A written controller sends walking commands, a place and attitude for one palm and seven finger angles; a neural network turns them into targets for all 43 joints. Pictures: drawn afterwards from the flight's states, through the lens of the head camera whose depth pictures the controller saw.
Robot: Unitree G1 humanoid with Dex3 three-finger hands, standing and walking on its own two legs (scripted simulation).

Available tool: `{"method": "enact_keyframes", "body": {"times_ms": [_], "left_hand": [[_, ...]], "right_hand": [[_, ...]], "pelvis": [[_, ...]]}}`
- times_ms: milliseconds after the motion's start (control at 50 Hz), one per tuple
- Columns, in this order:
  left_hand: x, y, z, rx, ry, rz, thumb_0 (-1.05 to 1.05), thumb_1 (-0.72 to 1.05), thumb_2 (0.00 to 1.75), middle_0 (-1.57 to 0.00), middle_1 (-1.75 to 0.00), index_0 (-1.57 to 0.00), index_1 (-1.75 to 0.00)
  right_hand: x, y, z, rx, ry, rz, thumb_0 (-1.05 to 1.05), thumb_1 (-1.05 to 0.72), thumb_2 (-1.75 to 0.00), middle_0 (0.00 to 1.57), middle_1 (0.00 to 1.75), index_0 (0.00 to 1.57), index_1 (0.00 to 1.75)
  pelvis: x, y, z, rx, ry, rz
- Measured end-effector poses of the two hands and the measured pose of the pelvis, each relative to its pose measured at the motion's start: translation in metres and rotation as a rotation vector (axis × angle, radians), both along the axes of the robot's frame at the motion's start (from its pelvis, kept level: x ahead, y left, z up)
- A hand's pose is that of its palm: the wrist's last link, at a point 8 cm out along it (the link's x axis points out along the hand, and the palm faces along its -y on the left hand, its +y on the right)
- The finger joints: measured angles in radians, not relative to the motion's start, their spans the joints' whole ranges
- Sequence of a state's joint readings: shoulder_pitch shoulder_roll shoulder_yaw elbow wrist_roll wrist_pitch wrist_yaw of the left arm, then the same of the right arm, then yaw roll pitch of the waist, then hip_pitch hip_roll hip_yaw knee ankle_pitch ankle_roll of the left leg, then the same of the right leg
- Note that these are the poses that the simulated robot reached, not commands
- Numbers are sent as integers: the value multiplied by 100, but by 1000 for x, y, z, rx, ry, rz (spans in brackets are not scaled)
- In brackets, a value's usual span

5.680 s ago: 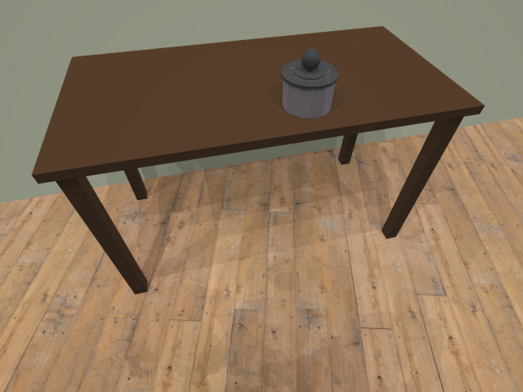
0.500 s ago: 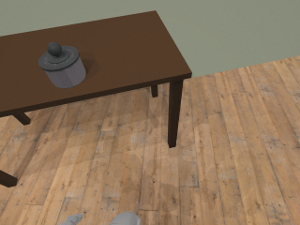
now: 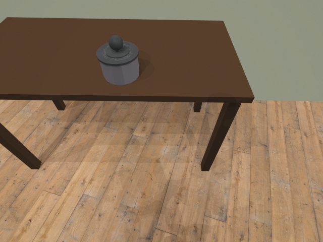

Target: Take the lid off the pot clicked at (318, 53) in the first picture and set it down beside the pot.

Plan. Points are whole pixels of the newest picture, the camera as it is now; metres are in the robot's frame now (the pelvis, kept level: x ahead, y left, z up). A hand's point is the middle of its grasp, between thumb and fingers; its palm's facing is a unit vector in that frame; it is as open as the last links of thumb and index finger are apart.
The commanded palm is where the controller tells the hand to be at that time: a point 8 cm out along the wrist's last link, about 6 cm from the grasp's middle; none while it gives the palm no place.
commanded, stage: take the last steps up to it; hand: left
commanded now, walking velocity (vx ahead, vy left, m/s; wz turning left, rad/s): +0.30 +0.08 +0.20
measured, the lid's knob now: (115, 42) +0.73 +0.23 +0.09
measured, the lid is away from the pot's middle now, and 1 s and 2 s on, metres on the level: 0.00 0.00 0.00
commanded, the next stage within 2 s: come to a stop and stand still in 0.74 s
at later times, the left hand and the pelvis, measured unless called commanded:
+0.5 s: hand out of the picture +0.00 +0.17 -0.16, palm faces +0.24 -0.95 -0.19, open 7.4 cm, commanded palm none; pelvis +0.11 +0.03 +0.00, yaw +7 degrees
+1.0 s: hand (96, 170) +0.35 +0.25 -0.16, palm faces +0.10 -0.96 -0.24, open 7.4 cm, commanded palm none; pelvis +0.26 +0.06 -0.01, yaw +6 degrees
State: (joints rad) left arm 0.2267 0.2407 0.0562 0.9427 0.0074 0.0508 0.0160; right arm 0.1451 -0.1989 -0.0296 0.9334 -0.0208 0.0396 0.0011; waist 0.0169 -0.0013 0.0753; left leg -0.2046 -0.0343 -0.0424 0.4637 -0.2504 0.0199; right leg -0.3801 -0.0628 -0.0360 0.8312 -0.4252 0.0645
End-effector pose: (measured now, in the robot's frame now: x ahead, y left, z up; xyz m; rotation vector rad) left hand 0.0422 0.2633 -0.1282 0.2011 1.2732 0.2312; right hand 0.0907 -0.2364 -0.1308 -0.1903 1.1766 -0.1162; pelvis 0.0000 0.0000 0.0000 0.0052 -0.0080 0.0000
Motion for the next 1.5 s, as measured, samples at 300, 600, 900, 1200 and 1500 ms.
{"method": "enact_keyframes", "body": {"times_ms": [300, 600, 900, 1200, 1500], "left_hand": [[-31, -53, 14, -36, 51, 117, 0, 90, 90, -21, -30, -20, -30], [-35, -6, -24, -145, 332, 249, 0, 90, 90, -21, -30, -20, -30], [243, 49, 1, -40, -124, 46, 0, 91, 90, -20, -30, -19, -30], [272, 47, -5, -34, -76, 48, -1, 92, 90, -21, -30, -20, -30], [195, 132, -16, 9, 11, 64, 0, 91, 90, -20, -30, -20, -30]], "right_hand": [[6, -23, -14, 52, 142, 20, 1, -91, -90, 20, 29, 20, 30], [164, 80, -17, 24, -20, 147, 0, -91, -90, 20, 29, 20, 30], [169, 82, -22, 35, 144, 17, -1, -93, -90, 20, 29, 20, 30], [213, 90, -24, 34, 185, -20, 0, -91, -90, 20, 29, 20, 30], [228, 150, -17, 26, -29, 33, 0, -91, -90, 20, 29, 20, 30]], "pelvis": [[46, -16, 8, 29, 15, 92], [137, 58, -17, 10, 12, 112], [234, 71, -4, 37, -1, 98], [256, 77, -4, 18, 4, 91], [239, 140, -16, 13, -9, 63]]}}
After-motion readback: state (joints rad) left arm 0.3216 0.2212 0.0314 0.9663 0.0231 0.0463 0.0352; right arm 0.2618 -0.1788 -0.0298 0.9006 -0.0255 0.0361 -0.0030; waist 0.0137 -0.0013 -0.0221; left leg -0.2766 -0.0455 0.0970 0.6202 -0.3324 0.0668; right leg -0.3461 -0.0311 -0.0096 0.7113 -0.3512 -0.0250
